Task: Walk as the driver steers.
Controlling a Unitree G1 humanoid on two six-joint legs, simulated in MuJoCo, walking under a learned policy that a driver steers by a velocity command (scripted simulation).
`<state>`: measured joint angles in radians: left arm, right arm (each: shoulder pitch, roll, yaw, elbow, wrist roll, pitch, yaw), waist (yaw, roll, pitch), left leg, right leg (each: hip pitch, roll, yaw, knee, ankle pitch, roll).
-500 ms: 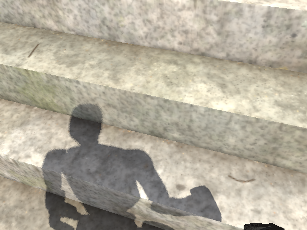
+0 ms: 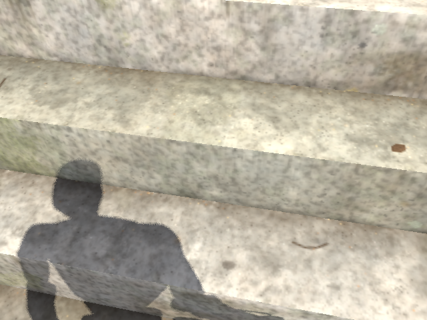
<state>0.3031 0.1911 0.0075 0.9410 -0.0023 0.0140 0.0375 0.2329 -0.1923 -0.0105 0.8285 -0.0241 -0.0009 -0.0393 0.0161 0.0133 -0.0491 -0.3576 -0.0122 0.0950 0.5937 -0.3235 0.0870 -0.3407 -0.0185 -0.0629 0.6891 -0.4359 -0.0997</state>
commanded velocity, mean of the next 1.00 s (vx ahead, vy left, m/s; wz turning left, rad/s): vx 0.38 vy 0.00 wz -0.58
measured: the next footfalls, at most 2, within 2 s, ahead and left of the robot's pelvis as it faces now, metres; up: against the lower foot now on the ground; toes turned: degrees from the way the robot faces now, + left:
right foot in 0.26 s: +0.04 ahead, -0.15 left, +0.00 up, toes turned -17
left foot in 0.60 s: +0.24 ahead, -0.05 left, +0.21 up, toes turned -26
